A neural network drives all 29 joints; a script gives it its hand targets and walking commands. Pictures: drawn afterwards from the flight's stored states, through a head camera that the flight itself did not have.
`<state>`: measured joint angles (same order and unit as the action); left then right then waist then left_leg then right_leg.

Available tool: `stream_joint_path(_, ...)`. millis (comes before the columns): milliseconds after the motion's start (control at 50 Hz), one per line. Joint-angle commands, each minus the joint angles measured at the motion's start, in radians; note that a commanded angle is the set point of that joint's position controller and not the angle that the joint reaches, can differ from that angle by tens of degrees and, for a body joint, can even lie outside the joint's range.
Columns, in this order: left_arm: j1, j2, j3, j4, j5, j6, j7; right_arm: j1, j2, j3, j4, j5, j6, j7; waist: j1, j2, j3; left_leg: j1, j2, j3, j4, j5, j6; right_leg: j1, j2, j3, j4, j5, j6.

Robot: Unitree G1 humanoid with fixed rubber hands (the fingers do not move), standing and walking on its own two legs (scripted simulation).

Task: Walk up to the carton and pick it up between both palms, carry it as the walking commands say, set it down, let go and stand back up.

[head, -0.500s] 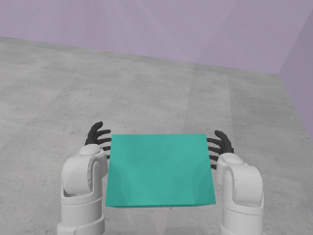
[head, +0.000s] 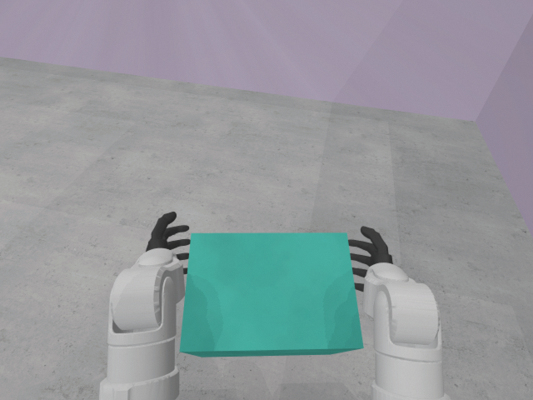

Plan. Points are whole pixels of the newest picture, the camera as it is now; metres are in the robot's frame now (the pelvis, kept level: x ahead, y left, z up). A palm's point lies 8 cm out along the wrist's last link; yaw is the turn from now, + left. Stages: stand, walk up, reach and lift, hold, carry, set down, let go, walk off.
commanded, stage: carry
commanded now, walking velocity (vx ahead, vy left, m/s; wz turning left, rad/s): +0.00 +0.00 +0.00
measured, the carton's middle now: (268, 300) +0.28 +0.01 +0.01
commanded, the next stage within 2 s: hold in 1.62 s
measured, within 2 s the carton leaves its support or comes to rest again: neither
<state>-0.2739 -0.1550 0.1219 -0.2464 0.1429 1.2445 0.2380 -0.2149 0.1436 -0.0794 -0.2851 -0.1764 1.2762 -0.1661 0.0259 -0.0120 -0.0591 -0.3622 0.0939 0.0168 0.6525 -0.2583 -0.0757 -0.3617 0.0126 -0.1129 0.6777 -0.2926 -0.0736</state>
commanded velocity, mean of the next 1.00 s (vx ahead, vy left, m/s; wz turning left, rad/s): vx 0.00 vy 0.00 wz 0.00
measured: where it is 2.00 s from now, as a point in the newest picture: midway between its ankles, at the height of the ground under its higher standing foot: outside the picture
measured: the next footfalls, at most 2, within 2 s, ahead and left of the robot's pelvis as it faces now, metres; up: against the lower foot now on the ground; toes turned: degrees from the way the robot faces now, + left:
none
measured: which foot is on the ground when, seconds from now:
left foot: down 0.00-1.00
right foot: down 0.00-1.00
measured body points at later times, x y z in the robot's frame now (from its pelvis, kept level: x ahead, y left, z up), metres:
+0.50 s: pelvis +0.00 +0.00 +0.00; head -0.02 +0.00 +0.45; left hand +0.29 +0.17 +0.08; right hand +0.29 -0.14 +0.07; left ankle +0.05 +0.17 -0.72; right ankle +0.05 -0.07 -0.72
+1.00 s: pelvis +0.00 +0.00 +0.00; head -0.02 +0.01 +0.45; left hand +0.29 +0.17 +0.08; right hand +0.29 -0.14 +0.07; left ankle +0.05 +0.17 -0.72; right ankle +0.05 -0.07 -0.72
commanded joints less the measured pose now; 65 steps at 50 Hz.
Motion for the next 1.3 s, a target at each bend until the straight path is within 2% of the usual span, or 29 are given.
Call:
stream_joint_path(0,-0.490,-0.908,-0.555,0.000,-0.376,-0.060,-0.339,-0.537,0.938,0.508,0.020,0.387,-0.101,0.229,-0.035,-0.010,-0.248,0.123,0.013,-0.010,-0.112,0.037,0.076,0.025,-0.178,0.225,-0.292,0.035,0.019)
stream_joint_path(20,-0.466,-0.883,-0.508,0.102,-0.343,-0.081,-0.345,-0.514,0.902,0.459,0.110,0.351,-0.126,0.232,-0.035,0.013,-0.281,0.135,0.014,0.002,-0.114,0.045,0.076,0.046,-0.175,0.225,-0.283,0.045,0.011)
stream_joint_path(60,-0.539,-1.008,-0.668,-0.183,-0.455,-0.075,-0.345,-0.574,1.038,0.610,-0.158,0.457,-0.118,0.228,-0.035,0.001,-0.257,0.134,0.020,-0.006,-0.124,0.059,0.073,0.038,-0.167,0.203,-0.274,0.062,0.014)
stream_joint_path(140,-0.472,-0.913,-0.548,0.024,-0.361,-0.093,-0.347,-0.552,0.927,0.511,0.015,0.382,-0.137,0.234,-0.036,0.011,-0.261,0.119,0.014,-0.007,-0.115,0.042,0.079,0.044,-0.175,0.221,-0.276,0.056,0.016)
stream_joint_path(160,-0.488,-1.020,-0.663,-0.167,-0.447,-0.077,-0.348,-0.569,1.027,0.623,-0.181,0.459,-0.124,0.227,-0.037,0.003,-0.242,0.114,0.016,0.002,-0.111,0.035,0.076,0.033,-0.171,0.212,-0.280,0.035,0.010)
stream_joint_path(200,-0.496,-0.878,-0.519,0.075,-0.343,-0.106,-0.348,-0.565,0.904,0.488,0.080,0.360,-0.150,0.231,-0.037,-0.017,-0.235,0.104,0.012,0.000,-0.100,0.018,0.078,0.030,-0.181,0.233,-0.297,0.020,0.015)
stream_joint_path(260,-0.544,-0.965,-0.608,-0.072,-0.411,-0.129,-0.356,-0.588,0.973,0.547,-0.062,0.403,-0.175,0.233,-0.039,-0.005,-0.248,0.117,0.021,-0.010,-0.113,0.056,0.078,0.039,-0.182,0.227,-0.278,0.074,0.010)
stream_joint_path(300,-0.456,-0.828,-0.451,0.236,-0.287,-0.158,-0.360,-0.537,0.824,0.399,0.216,0.295,-0.209,0.236,-0.034,0.023,-0.267,0.132,0.003,0.006,-0.092,0.026,0.082,0.024,-0.191,0.249,-0.299,0.044,0.019)
stream_joint_path(340,-0.530,-0.959,-0.613,-0.105,-0.409,-0.154,-0.350,-0.600,0.974,0.560,-0.097,0.425,-0.201,0.236,-0.037,0.031,-0.267,0.135,0.010,-0.008,-0.106,0.040,0.091,0.029,-0.176,0.226,-0.287,0.028,0.007)
stream_joint_path(360,-0.479,-0.845,-0.472,0.179,-0.295,-0.171,-0.356,-0.573,0.854,0.427,0.164,0.314,-0.220,0.240,-0.037,-0.001,-0.251,0.122,0.004,0.004,-0.096,0.026,0.088,0.016,-0.186,0.238,-0.303,-0.010,0.018)
stream_joint_path(420,-0.537,-0.952,-0.598,-0.067,-0.397,-0.174,-0.355,-0.632,0.962,0.563,-0.094,0.411,-0.226,0.235,-0.037,-0.021,-0.276,0.115,0.011,-0.003,-0.090,0.053,0.085,0.072,-0.183,0.220,-0.277,0.073,0.011)
stream_joint_path(540,-0.477,-0.876,-0.518,0.108,-0.322,-0.206,-0.360,-0.562,0.895,0.487,0.107,0.336,-0.252,0.239,-0.035,-0.054,-0.257,0.096,0.008,0.008,-0.077,0.044,0.074,0.075,-0.194,0.246,-0.283,0.118,0.018)
stream_joint_path(560,-0.520,-0.965,-0.627,-0.124,-0.415,-0.200,-0.357,-0.636,0.966,0.584,-0.161,0.429,-0.254,0.235,-0.037,-0.003,-0.276,0.108,0.004,0.011,-0.092,0.042,0.088,0.083,-0.182,0.223,-0.271,0.066,0.006)
stream_joint_path(600,-0.486,-0.828,-0.492,0.134,-0.302,-0.208,-0.359,-0.562,0.861,0.449,0.157,0.326,-0.258,0.244,-0.035,0.025,-0.285,0.119,0.007,0.007,-0.093,0.039,0.089,0.068,-0.183,0.231,-0.273,0.028,0.005)
stream_joint_path(680,-0.515,-0.944,-0.611,-0.073,-0.407,-0.196,-0.361,-0.610,0.945,0.556,-0.097,0.405,-0.252,0.234,-0.036,-0.017,-0.295,0.118,0.006,0.003,-0.085,0.043,0.099,0.078,-0.177,0.222,-0.270,0.043,0.005)
stream_joint_path(740,-0.478,-0.847,-0.509,0.144,-0.310,-0.222,-0.367,-0.560,0.843,0.444,0.138,0.312,-0.273,0.246,-0.038,0.030,-0.267,0.121,0.008,0.008,-0.095,0.062,0.084,0.044,-0.178,0.216,-0.255,0.077,0.009)
stream_joint_path(760,-0.548,-0.958,-0.639,-0.200,-0.439,-0.214,-0.344,-0.645,0.965,0.582,-0.200,0.458,-0.266,0.230,-0.036,0.027,-0.281,0.140,0.015,0.000,-0.106,0.065,0.088,0.053,-0.168,0.201,-0.243,0.070,-0.001)
stream_joint_path(780,-0.497,-0.868,-0.534,0.070,-0.332,-0.209,-0.351,-0.605,0.870,0.480,0.057,0.353,-0.263,0.239,-0.036,0.028,-0.273,0.128,0.019,-0.009,-0.108,0.076,0.093,0.042,-0.167,0.205,-0.253,0.071,0.000)
stream_joint_path(800,-0.523,-0.906,-0.591,-0.079,-0.390,-0.206,-0.343,-0.575,0.928,0.526,-0.045,0.399,-0.257,0.230,-0.039,0.022,-0.286,0.118,0.023,-0.008,-0.114,0.069,0.093,0.073,-0.163,0.192,-0.236,0.062,0.000)
stream_joint_path(820,-0.505,-0.842,-0.523,0.102,-0.319,-0.212,-0.356,-0.548,0.864,0.460,0.144,0.323,-0.259,0.243,-0.038,-0.005,-0.270,0.124,0.013,0.000,-0.094,0.048,0.088,0.051,-0.178,0.227,-0.262,0.082,0.005)
stream_joint_path(880,-0.566,-0.921,-0.610,-0.153,-0.427,-0.216,-0.346,-0.647,0.933,0.553,-0.151,0.428,-0.270,0.227,-0.039,-0.028,-0.271,0.123,0.014,0.004,-0.096,0.053,0.089,0.049,-0.172,0.210,-0.256,0.051,0.000)
stream_joint_path(920,-0.467,-0.834,-0.504,0.133,-0.309,-0.218,-0.360,-0.520,0.861,0.448,0.178,0.318,-0.267,0.245,-0.037,-0.011,-0.296,0.123,0.018,-0.002,-0.086,0.072,0.086,0.084,-0.176,0.206,-0.245,0.132,0.005)
stream_joint_path(960,-0.547,-0.908,-0.588,-0.066,-0.388,-0.230,-0.355,-0.619,0.915,0.528,-0.046,0.392,-0.280,0.239,-0.040,-0.005,-0.255,0.103,-0.004,0.015,-0.079,0.025,0.088,0.049,-0.181,0.220,-0.263,0.054,0.003)
stream_joint_path(1000,-0.507,-0.823,-0.487,0.175,-0.291,-0.241,-0.366,-0.589,0.834,0.431,0.180,0.300,-0.293,0.249,-0.039,-0.007,-0.264,0.114,-0.004,0.006,-0.085,0.022,0.092,0.046,-0.187,0.241,-0.288,0.000,0.007)
stream_joint_path(1040,-0.545,-0.915,-0.579,-0.028,-0.377,-0.237,-0.358,-0.649,0.913,0.527,-0.052,0.388,-0.290,0.241,-0.037,-0.020,-0.268,0.116,0.003,0.006,-0.081,0.014,0.101,0.037,-0.183,0.244,-0.295,-0.033,0.006)
stream_joint_path(1100,-0.513,-0.860,-0.527,0.066,-0.330,-0.238,-0.363,-0.616,0.875,0.490,0.062,0.350,-0.289,0.245,-0.038,-0.018,-0.266,0.121,0.003,0.009,-0.082,0.038,0.092,0.033,-0.183,0.237,-0.286,0.021,0.008)
stream_joint_path(1120,-0.562,-0.966,-0.658,-0.247,-0.460,-0.221,-0.342,-0.657,0.972,0.598,-0.242,0.470,-0.274,0.225,-0.038,0.019,-0.287,0.131,0.010,-0.005,-0.098,0.072,0.097,0.059,-0.174,0.204,-0.252,0.073,-0.003)
stream_joint_path(1140,-0.505,-0.823,-0.500,0.104,-0.301,-0.220,-0.358,-0.571,0.831,0.431,0.109,0.306,-0.272,0.240,-0.039,0.033,-0.265,0.137,0.015,-0.010,-0.103,0.075,0.097,0.019,-0.170,0.223,-0.252,0.064,0.000)
stream_joint_path(1280,-0.500,-0.934,-0.608,-0.062,-0.391,-0.210,-0.356,-0.617,0.926,0.549,-0.088,0.401,-0.268,0.236,-0.040,-0.024,-0.279,0.099,0.012,-0.001,-0.085,0.074,0.088,0.087,-0.176,0.212,-0.246,0.117,-0.003)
